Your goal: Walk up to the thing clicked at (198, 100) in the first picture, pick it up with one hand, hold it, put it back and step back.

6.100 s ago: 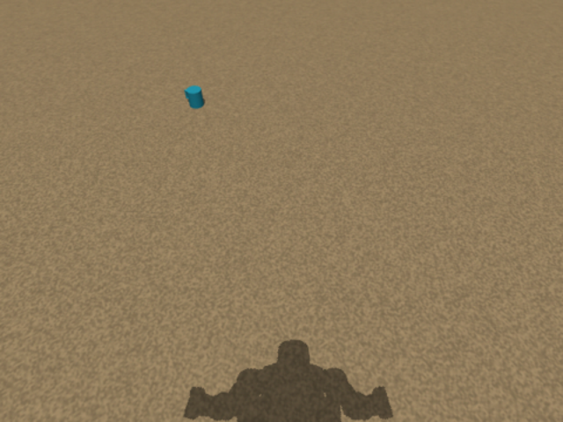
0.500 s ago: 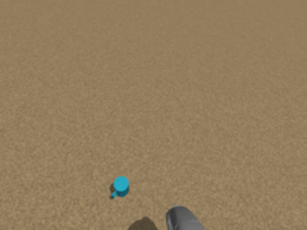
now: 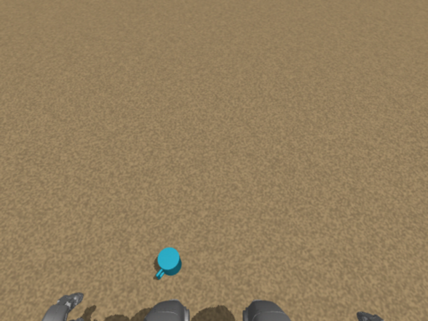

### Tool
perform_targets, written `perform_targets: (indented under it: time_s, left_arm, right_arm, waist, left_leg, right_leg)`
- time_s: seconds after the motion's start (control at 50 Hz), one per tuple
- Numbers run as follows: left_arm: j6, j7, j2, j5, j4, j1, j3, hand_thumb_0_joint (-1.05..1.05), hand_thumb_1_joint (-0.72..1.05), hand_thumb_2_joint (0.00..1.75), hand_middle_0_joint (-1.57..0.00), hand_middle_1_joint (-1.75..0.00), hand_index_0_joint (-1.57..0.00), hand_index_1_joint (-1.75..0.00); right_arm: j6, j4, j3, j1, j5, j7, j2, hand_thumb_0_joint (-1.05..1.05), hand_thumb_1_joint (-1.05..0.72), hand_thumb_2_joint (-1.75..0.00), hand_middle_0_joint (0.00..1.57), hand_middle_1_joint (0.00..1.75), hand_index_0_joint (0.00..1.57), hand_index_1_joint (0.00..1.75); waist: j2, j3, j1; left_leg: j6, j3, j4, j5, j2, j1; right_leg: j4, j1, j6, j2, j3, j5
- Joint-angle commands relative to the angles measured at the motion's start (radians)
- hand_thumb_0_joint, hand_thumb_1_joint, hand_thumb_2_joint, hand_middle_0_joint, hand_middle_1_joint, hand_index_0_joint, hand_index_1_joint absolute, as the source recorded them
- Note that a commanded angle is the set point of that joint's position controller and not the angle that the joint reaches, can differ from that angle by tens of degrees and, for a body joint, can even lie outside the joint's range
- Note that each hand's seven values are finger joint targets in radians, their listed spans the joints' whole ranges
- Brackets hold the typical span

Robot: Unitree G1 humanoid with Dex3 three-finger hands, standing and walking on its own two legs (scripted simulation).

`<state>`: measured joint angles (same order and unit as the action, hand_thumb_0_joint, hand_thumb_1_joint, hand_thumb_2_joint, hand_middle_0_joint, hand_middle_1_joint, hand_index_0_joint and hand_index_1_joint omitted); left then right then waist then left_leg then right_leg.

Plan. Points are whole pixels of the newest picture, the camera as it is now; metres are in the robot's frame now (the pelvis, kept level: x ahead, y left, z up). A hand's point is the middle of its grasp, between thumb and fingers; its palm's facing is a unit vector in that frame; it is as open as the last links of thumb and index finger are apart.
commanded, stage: walk up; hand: left
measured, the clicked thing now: (167, 265) +0.37 +0.20 -0.69
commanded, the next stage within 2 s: stand in 1.16 s
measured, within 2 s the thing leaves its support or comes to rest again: neither
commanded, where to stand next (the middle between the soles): +0.03 -0.05 m, yaw +3 degrees
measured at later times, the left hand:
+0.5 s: hand out of the picture +0.10 +0.23 -0.12, palm faces -0.01 -0.95 -0.32, open 7.4 cm
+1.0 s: hand out of the picture +0.08 +0.25 -0.12, palm faces -0.03 -0.95 -0.32, open 7.4 cm
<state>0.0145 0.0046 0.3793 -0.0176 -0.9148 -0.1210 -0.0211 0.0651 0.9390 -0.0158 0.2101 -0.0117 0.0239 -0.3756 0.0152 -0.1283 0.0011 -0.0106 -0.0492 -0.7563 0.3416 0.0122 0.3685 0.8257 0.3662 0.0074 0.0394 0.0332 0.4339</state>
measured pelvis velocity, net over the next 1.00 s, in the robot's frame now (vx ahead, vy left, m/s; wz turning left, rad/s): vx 0.00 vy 0.00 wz -0.02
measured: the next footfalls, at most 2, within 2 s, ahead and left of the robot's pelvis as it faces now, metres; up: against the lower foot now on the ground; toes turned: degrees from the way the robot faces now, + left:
none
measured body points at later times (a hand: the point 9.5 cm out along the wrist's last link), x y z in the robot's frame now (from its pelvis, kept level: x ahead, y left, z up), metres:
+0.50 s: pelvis +0.00 -0.02 +0.04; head +0.01 -0.03 +0.49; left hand +0.10 +0.27 -0.09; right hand +0.11 -0.32 -0.09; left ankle +0.04 +0.12 -0.71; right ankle +0.01 -0.14 -0.71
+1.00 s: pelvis +0.00 +0.00 +0.04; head +0.02 +0.00 +0.49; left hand +0.08 +0.30 -0.10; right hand +0.07 -0.30 -0.10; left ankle +0.04 +0.12 -0.71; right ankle +0.01 -0.14 -0.71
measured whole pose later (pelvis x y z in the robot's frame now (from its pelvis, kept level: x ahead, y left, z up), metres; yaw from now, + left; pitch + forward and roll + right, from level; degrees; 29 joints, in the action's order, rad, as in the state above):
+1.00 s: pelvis +0.00 +0.00 +0.04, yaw -1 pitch -2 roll +0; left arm 0.00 0.02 0.35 0.00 -1.18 -0.08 -0.01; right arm 0.02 1.17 0.00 0.07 -0.01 -0.01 -0.34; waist 0.00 -0.06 0.00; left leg 0.01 -0.06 -0.33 0.13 0.03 0.17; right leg 0.33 0.13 -0.03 0.02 0.03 0.16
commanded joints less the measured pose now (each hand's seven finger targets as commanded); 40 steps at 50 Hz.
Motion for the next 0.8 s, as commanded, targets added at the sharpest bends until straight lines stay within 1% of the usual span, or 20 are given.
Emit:
perform_targets:
  time_s: [0.0,0.02,0.04,0.06,0.08,0.1,0.12,0.14,0.2,0.22,0.24,0.32,0.36,0.44,0.58,0.6,0.64,0.68,0.76,0.78]
  left_arm:
    - [-0.011,-0.019,0.192,-0.001,-0.002,-0.028,-0.06,0.0,0.9,0.9,-0.2,-0.3,-0.2,-0.3]
    - [-0.021,-0.016,0.192,0.001,-0.023,-0.039,-0.058,0.0,0.9,0.9,-0.2,-0.3,-0.2,-0.3]
    - [-0.032,-0.016,0.208,0.005,-0.041,-0.045,-0.063,0.0,0.9,0.9,-0.2,-0.3,-0.2,-0.3]
    - [-0.044,-0.019,0.229,0.012,-0.044,-0.028,-0.06,0.0,0.9,0.9,-0.2,-0.3,-0.2,-0.3]
    - [-0.046,-0.016,0.256,0.008,-0.037,0.04,-0.059,0.0,0.9,0.9,-0.2,-0.3,-0.2,-0.3]
    - [-0.045,-0.013,0.235,0.005,-0.031,0.085,-0.052,0.0,0.9,0.9,-0.2,-0.3,-0.2,-0.3]
    - [-0.043,-0.014,0.21,0.001,-0.046,0.091,-0.039,0.0,0.9,0.9,-0.2,-0.3,-0.2,-0.3]
    - [-0.04,-0.016,0.198,0.003,-0.066,0.077,-0.032,0.0,0.9,0.9,-0.2,-0.3,-0.2,-0.3]
    - [-0.045,-0.015,0.202,0.01,-0.097,0.104,-0.028,0.0,0.9,0.9,-0.2,-0.3,-0.2,-0.3]
    - [-0.046,-0.015,0.202,0.01,-0.109,0.103,-0.025,0.0,0.9,0.9,-0.2,-0.3,-0.2,-0.3]
    - [-0.046,-0.015,0.202,0.011,-0.114,0.118,-0.023,0.0,0.9,0.9,-0.2,-0.3,-0.2,-0.3]
    - [-0.041,-0.011,0.193,0.01,-0.152,0.138,-0.022,0.0,0.9,0.9,-0.2,-0.3,-0.2,-0.3]
    - [-0.041,-0.008,0.189,0.014,-0.161,0.153,-0.023,0.0,0.9,0.9,-0.2,-0.3,-0.2,-0.3]
    - [-0.041,-0.004,0.182,0.012,-0.181,0.148,-0.028,0.0,0.9,0.9,-0.2,-0.3,-0.2,-0.3]
    - [-0.031,0.001,0.177,0.016,-0.193,0.143,-0.036,0.0,0.9,0.9,-0.2,-0.3,-0.2,-0.3]
    - [-0.032,0.002,0.173,0.018,-0.192,0.14,-0.035,0.0,0.9,0.9,-0.2,-0.3,-0.2,-0.3]
    - [-0.031,0.003,0.172,0.016,-0.195,0.132,-0.036,0.0,0.9,0.9,-0.2,-0.3,-0.2,-0.3]
    - [-0.03,0.004,0.17,0.018,-0.193,0.129,-0.036,0.0,0.9,0.9,-0.2,-0.3,-0.2,-0.3]
    - [-0.028,0.005,0.167,0.018,-0.196,0.115,-0.034,0.0,0.9,0.9,-0.2,-0.3,-0.2,-0.3]
    - [-0.027,0.005,0.167,0.018,-0.197,0.11,-0.033,0.0,0.9,0.9,-0.2,-0.3,-0.2,-0.3]
  right_arm:
    - [0.011,-0.054,-0.061,-0.088,0.006,0.014,-0.297,0.0,-0.9,-0.9,0.2,0.3,0.2,0.3]
    - [0.007,-0.04,-0.052,-0.096,0.006,0.013,-0.275,0.0,-0.9,-0.9,0.2,0.3,0.2,0.3]
    - [0.002,-0.026,-0.045,-0.091,0.016,0.009,-0.254,0.0,-0.9,-0.9,0.2,0.3,0.2,0.3]
    - [-0.002,-0.015,-0.034,-0.07,0.026,0.007,-0.218,0.0,-0.9,-0.9,0.2,0.3,0.2,0.3]
    - [-0.006,0.001,-0.037,-0.057,0.032,0.005,-0.211,0.0,-0.9,-0.9,0.2,0.3,0.2,0.3]
    - [-0.008,0.026,-0.037,-0.041,0.026,0.004,-0.21,0.0,-0.9,-0.9,0.2,0.3,0.2,0.3]
    - [-0.009,0.036,-0.038,-0.088,0.022,0.002,-0.216,0.0,-0.9,-0.9,0.2,0.3,0.2,0.3]
    - [-0.01,0.036,-0.036,-0.14,0.024,-0.002,-0.217,0.0,-0.9,-0.9,0.2,0.3,0.2,0.3]
    - [-0.019,0.07,-0.025,-0.16,0.025,-0.007,-0.191,0.0,-0.9,-0.9,0.2,0.3,0.2,0.3]
    - [-0.021,0.08,-0.023,-0.177,0.027,-0.009,-0.193,0.0,-0.9,-0.9,0.2,0.3,0.2,0.3]
    - [-0.023,0.092,-0.022,-0.185,0.024,-0.011,-0.19,0.0,-0.9,-0.9,0.2,0.3,0.2,0.3]
    - [-0.03,0.13,-0.014,-0.229,0.021,-0.018,-0.183,0.0,-0.9,-0.9,0.2,0.3,0.2,0.3]
    - [-0.032,0.145,-0.011,-0.235,0.018,-0.022,-0.182,0.0,-0.9,-0.9,0.2,0.3,0.2,0.3]
    - [-0.026,0.166,-0.008,-0.239,0.015,-0.023,-0.185,0.0,-0.9,-0.9,0.2,0.3,0.2,0.3]
    - [-0.021,0.177,-0.014,-0.231,0.01,-0.02,-0.191,0.0,-0.9,-0.9,0.2,0.3,0.2,0.3]
    - [-0.019,0.175,-0.014,-0.228,0.011,-0.02,-0.193,0.0,-0.9,-0.9,0.2,0.3,0.2,0.3]
    - [-0.019,0.173,-0.014,-0.225,0.01,-0.019,-0.187,0.0,-0.9,-0.9,0.2,0.3,0.2,0.3]
    - [-0.017,0.172,-0.015,-0.221,0.008,-0.019,-0.19,0.0,-0.9,-0.9,0.2,0.3,0.2,0.3]
    - [-0.018,0.166,-0.018,-0.213,0.006,-0.019,-0.19,0.0,-0.9,-0.9,0.2,0.3,0.2,0.3]
    - [-0.017,0.166,-0.019,-0.212,0.007,-0.019,-0.188,0.0,-0.9,-0.9,0.2,0.3,0.2,0.3]
  waist:
    - [-0.107,0.132,-0.043]
    - [-0.103,0.148,-0.046]
    - [-0.108,0.18,-0.044]
    - [-0.056,0.206,-0.022]
    - [0.002,0.224,0.019]
    - [0.008,0.235,0.035]
    - [-0.023,0.223,0.02]
    - [-0.033,0.216,0.002]
    - [0.045,0.222,0.014]
    - [0.04,0.219,0.009]
    - [0.048,0.215,0.014]
    - [0.038,0.16,0.008]
    - [0.042,0.147,0.011]
    - [0.013,0.178,0.004]
    - [-0.017,0.152,0.005]
    - [-0.022,0.167,0.004]
    - [-0.018,0.155,0.001]
    - [-0.035,0.166,0.001]
    - [-0.038,0.156,0.001]
    - [-0.033,0.162,-0.001]
  left_leg:
    - [-0.173,0.331,0.296,-0.292,0.269,-0.02]
    - [-0.109,0.234,0.234,-0.37,0.21,-0.027]
    - [-0.065,0.18,0.171,-0.437,0.174,-0.026]
    - [-0.032,0.139,0.122,-0.434,0.13,-0.032]
    - [-0.014,0.099,0.151,-0.325,0.078,-0.148]
    - [-0.015,0.102,0.187,-0.323,0.091,-0.218]
    - [-0.023,0.116,0.211,-0.341,0.105,-0.229]
    - [-0.033,0.125,0.221,-0.336,0.12,-0.21]
    - [-0.03,0.1,0.255,-0.33,0.116,-0.249]
    - [-0.025,0.097,0.264,-0.312,0.113,-0.26]
    - [-0.021,0.09,0.284,-0.309,0.111,-0.272]
    - [-0.007,0.091,0.361,-0.222,0.112,-0.273]
    - [-0.001,0.091,0.393,-0.181,0.111,-0.265]
    - [0.009,0.091,0.432,-0.214,0.12,-0.276]
    - [0.01,0.102,0.479,-0.166,0.131,-0.25]
    - [0.007,0.105,0.48,-0.164,0.133,-0.25]
    - [0.009,0.11,0.488,-0.15,0.133,-0.239]
    - [0.007,0.112,0.492,-0.154,0.136,-0.236]
    - [0.004,0.126,0.51,-0.115,0.142,-0.223]
    - [0.004,0.125,0.508,-0.135,0.144,-0.237]
  right_leg:
    - [-0.054,-0.068,0.039,0.009,0.013,-0.022]
    - [-0.177,-0.124,0.036,0.023,0.017,-0.219]
    - [-0.23,-0.193,0.043,0.049,0.058,-0.382]
    - [-0.282,-0.214,0.067,0.103,0.154,-0.467]
    - [-0.277,-0.123,0.093,0.134,0.18,-0.518]
    - [-0.268,-0.088,0.075,0.13,0.165,-0.513]
    - [-0.28,-0.08,0.049,0.103,0.119,-0.485]
    - [-0.299,-0.109,0.038,0.086,0.093,-0.455]
    - [-0.367,-0.131,0.038,0.099,0.108,-0.433]
    - [-0.387,-0.133,0.036,0.101,0.111,-0.438]
    - [-0.407,-0.127,0.033,0.106,0.115,-0.44]
    - [-0.494,-0.115,0.019,0.101,0.116,-0.298]
    - [-0.539,-0.125,0.014,0.1,0.12,-0.253]
    - [-0.554,-0.193,0.01,0.097,0.103,-0.314]
    - [-0.57,-0.198,0.011,0.081,0.082,-0.245]
    - [-0.566,-0.216,0.012,0.083,0.08,-0.267]
    - [-0.568,-0.207,0.011,0.081,0.081,-0.249]
    - [-0.557,-0.219,0.012,0.081,0.078,-0.278]
    - [-0.551,-0.216,0.009,0.076,0.076,-0.274]
    - [-0.546,-0.212,0.01,0.075,0.076,-0.277]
